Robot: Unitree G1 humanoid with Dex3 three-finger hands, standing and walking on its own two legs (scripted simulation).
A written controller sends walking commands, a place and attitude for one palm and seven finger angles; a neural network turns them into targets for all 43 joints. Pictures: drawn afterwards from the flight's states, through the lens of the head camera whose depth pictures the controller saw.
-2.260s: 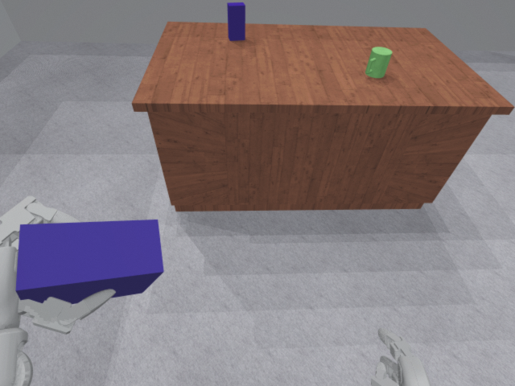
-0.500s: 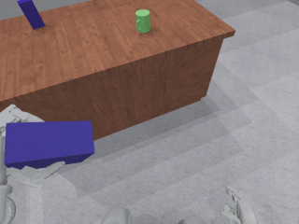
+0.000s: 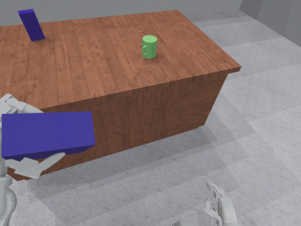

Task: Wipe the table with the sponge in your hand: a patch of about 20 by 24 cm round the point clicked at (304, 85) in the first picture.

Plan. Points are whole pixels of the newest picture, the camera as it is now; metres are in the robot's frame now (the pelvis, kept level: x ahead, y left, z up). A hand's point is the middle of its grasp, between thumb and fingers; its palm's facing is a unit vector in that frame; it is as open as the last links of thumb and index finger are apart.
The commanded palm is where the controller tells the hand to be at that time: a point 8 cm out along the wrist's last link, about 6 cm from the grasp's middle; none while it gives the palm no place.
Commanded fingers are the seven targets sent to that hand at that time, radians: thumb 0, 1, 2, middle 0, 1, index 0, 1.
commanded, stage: take the last steps up to it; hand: left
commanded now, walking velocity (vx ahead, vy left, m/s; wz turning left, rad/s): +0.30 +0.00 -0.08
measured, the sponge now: (63, 136) +0.25 +0.19 +0.17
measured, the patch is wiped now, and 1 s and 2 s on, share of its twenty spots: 0.00 0.00 0.00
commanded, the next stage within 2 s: come to a stop and stand still in 1.18 s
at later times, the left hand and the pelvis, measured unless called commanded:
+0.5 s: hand (96, 92) +0.35 +0.15 +0.19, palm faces +0.32 -0.82 -0.48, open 10.3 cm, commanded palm +0.28 +0.21 +0.19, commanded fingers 0.00 0.10 1.30 -1.20 -1.60 -1.20 -1.60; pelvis +0.12 -0.07 +0.01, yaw -1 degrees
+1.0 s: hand (111, 65) +0.45 +0.13 +0.19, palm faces +0.46 -0.76 -0.47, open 10.3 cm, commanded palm +0.40 +0.18 +0.19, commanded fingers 0.00 0.10 1.30 -1.20 -1.60 -1.20 -1.60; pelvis +0.24 -0.10 -0.01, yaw +1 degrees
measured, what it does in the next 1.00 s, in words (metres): walks ahead: right foot, then left foot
